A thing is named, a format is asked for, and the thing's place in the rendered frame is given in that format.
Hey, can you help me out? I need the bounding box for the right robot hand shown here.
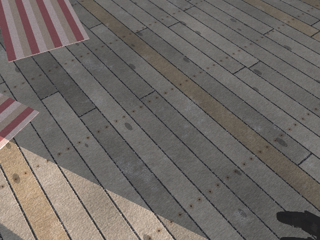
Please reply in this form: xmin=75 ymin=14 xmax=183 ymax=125
xmin=276 ymin=210 xmax=320 ymax=240

